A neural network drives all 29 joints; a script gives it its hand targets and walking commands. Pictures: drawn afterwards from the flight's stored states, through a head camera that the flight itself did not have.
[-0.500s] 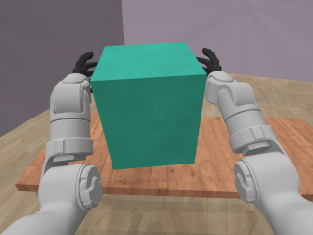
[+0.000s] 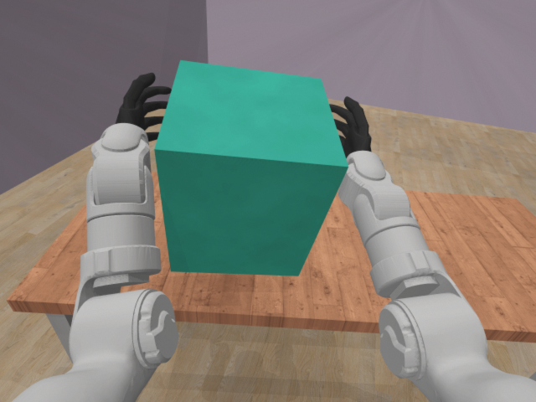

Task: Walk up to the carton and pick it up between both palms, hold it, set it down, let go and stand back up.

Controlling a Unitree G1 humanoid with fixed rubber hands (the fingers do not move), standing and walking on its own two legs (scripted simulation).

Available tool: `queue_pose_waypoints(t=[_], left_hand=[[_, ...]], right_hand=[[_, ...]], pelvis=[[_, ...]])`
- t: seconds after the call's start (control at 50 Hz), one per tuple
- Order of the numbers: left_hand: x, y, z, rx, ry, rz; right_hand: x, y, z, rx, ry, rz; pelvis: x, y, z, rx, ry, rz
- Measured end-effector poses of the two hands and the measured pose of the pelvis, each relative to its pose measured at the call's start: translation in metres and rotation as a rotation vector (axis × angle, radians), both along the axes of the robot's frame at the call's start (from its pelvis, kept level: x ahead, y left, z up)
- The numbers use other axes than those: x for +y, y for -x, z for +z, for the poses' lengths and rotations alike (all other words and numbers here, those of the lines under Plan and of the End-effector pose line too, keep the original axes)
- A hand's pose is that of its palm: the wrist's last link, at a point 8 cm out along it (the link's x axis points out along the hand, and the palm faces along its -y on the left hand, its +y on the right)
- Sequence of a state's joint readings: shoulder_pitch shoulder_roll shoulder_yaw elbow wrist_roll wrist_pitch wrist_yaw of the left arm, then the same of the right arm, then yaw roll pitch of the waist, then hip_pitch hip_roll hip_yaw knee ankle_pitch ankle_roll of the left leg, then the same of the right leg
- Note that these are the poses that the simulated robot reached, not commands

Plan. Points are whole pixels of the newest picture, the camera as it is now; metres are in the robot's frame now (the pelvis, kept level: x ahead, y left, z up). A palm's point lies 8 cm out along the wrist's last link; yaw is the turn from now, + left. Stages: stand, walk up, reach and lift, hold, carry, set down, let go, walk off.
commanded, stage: set down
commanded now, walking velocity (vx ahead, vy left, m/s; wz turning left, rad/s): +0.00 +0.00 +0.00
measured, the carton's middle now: (244, 177) +0.41 +0.01 +0.21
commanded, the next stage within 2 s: none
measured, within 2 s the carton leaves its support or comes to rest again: neither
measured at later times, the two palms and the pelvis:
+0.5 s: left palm (148, 162) +0.39 +0.14 +0.24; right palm (353, 181) +0.37 -0.16 +0.22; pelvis -0.01 +0.02 +0.00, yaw +0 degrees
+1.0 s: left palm (164, 175) +0.40 +0.13 +0.22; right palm (358, 189) +0.38 -0.17 +0.20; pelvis +0.00 +0.00 +0.00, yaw +0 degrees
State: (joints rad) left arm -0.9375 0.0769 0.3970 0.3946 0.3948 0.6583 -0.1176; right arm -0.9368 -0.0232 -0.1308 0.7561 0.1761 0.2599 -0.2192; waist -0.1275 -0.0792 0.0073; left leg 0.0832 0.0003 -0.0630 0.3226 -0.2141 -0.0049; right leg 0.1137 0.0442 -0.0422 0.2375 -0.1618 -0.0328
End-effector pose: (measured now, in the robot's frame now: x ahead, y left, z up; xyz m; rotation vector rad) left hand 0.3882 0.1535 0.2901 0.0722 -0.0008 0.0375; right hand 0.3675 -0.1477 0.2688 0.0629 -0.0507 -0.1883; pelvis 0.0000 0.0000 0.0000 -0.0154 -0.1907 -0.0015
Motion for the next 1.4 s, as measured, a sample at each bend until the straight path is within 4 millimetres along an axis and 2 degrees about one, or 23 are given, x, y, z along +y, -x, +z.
queue_pose_waypoints(t=[0.08, 0.14, 0.38, 0.54, 0.9, 1.04, 1.22, 1.4], left_hand=[[0.000, 0.000, -0.021, 0.007, 0.001, 0.004], [0.000, 0.001, -0.030, 0.004, 0.003, 0.008], [-0.007, 0.002, -0.037, 0.028, -0.024, 0.017], [-0.013, -0.003, -0.051, 0.083, -0.029, 0.011], [-0.029, -0.015, -0.076, 0.113, -0.028, 0.001], [-0.027, -0.012, -0.077, 0.114, -0.019, 0.015], [-0.025, -0.012, -0.091, 0.147, -0.015, 0.012], [-0.031, -0.015, -0.104, 0.179, -0.013, 0.004]], right_hand=[[0.001, 0.000, -0.022, 0.003, -0.003, 0.001], [0.000, 0.001, -0.031, -0.004, -0.002, 0.001], [-0.006, 0.002, -0.036, -0.001, 0.015, -0.004], [-0.011, 0.001, -0.050, 0.042, 0.011, -0.011], [-0.027, -0.006, -0.071, 0.064, 0.016, -0.024], [-0.026, -0.009, -0.068, 0.061, 0.030, -0.008], [-0.023, -0.008, -0.083, 0.090, 0.015, -0.010], [-0.030, -0.008, -0.096, 0.114, 0.017, -0.019]], pelvis=[[0.003, -0.001, -0.001, -0.005, 0.006, 0.006], [0.006, -0.001, -0.001, 0.001, 0.008, 0.008], [0.015, 0.003, 0.000, 0.026, 0.006, -0.001], [0.017, 0.007, 0.000, 0.035, 0.000, -0.011], [0.006, 0.002, 0.001, 0.063, -0.005, -0.014], [0.001, 0.002, 0.000, 0.045, -0.004, 0.001], [0.000, 0.004, 0.001, 0.058, -0.007, 0.009], [0.001, 0.005, 0.001, 0.083, -0.009, -0.001]])
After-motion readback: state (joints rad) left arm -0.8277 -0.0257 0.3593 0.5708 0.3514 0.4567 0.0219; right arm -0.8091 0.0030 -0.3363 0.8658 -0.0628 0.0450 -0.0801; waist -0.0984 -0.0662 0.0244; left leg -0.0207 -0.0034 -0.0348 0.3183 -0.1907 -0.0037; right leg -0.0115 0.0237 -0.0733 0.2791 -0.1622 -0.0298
